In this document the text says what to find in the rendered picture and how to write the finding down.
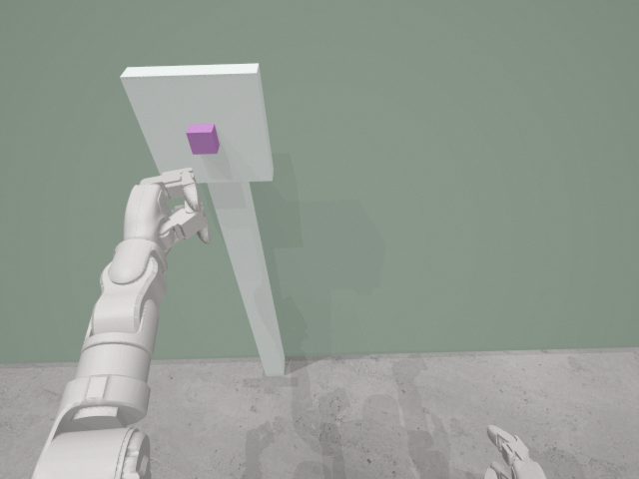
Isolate panel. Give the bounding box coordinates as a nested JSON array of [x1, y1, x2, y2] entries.
[[120, 63, 285, 376]]

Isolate robot left upper arm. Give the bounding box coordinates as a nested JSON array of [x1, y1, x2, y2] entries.
[[36, 427, 152, 479]]

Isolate robot left hand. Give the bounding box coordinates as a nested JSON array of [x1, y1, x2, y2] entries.
[[123, 168, 211, 256]]

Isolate button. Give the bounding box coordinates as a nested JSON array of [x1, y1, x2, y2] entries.
[[186, 124, 220, 155]]

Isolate left robot forearm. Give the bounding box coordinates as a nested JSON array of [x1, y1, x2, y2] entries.
[[30, 239, 168, 479]]

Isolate robot right hand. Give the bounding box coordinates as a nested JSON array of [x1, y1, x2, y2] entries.
[[484, 425, 547, 479]]

